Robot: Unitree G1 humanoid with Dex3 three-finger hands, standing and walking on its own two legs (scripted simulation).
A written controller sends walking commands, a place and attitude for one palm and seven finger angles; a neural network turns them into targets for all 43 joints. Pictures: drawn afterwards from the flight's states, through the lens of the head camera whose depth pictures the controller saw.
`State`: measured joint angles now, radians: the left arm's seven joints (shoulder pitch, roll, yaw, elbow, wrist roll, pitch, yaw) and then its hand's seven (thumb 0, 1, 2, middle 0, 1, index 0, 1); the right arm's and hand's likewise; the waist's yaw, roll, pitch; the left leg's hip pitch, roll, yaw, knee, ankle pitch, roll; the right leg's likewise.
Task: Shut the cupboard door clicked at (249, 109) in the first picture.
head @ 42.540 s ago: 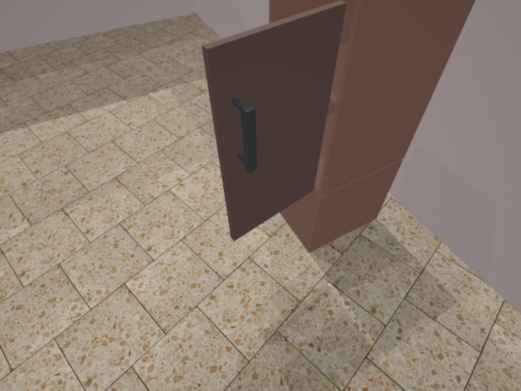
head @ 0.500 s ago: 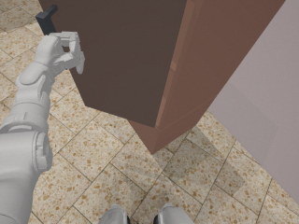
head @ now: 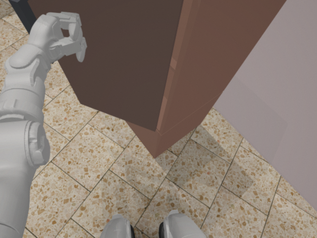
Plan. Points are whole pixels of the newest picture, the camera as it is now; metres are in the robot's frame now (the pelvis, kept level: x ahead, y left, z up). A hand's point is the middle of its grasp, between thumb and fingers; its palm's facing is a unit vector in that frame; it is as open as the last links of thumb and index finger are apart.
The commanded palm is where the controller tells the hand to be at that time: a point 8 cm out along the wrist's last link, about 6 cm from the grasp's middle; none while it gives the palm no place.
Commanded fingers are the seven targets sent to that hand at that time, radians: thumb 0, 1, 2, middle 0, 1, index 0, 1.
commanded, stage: push the door shut along its arc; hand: left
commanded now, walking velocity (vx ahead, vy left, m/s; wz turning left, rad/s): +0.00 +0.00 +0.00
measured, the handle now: (42, 28) +0.60 +0.20 +0.12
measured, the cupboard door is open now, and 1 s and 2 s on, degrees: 32 23 23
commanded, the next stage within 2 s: pull the fist back off the door in 0.10 s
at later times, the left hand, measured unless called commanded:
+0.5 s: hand (97, 37) +0.56 +0.08 +0.12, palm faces +0.05 -1.00 -0.04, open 3.0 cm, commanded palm +0.52 +0.13 +0.12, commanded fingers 0.00 0.90 0.90 -1.30 -1.50 -1.30 -1.50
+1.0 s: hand (93, 72) +0.46 +0.09 +0.12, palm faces +0.03 -1.00 +0.00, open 3.1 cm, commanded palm +0.43 +0.14 +0.12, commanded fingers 0.00 0.90 0.90 -1.30 -1.50 -1.30 -1.50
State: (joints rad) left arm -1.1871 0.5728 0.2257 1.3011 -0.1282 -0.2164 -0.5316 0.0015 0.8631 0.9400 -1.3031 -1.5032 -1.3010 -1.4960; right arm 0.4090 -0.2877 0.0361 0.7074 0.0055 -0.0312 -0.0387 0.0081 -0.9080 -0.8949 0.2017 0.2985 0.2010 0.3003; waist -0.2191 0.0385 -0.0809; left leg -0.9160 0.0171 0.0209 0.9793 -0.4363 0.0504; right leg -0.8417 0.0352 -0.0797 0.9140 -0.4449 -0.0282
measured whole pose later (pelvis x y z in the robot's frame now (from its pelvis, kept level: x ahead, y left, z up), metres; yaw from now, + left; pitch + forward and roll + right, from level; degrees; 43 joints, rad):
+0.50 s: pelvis +0.00 -0.01 +0.00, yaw +0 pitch +23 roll -2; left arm -1.19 0.40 0.32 1.29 0.03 -0.30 0.07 0.00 0.87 0.93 -1.30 -1.50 -1.30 -1.50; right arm 0.44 -0.24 0.03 0.68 -0.06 -0.02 0.09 0.01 -0.91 -0.90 0.20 0.30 0.20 0.30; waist -0.23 0.06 -0.12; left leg -0.96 0.03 0.02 1.00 -0.44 0.03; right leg -0.90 0.04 -0.08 0.94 -0.45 -0.04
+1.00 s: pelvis +0.01 -0.02 +0.03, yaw +0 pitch +13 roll +0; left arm -0.69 0.20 0.20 0.94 -0.11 -0.38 0.00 0.02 0.90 0.90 -1.31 -1.50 -1.30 -1.50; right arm 0.37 -0.28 -0.03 0.65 0.01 0.02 0.04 0.01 -0.91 -0.90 0.20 0.30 0.20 0.30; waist -0.10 0.04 -0.11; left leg -0.64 0.02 0.04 0.81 -0.39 0.02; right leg -0.60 0.04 -0.05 0.79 -0.42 -0.05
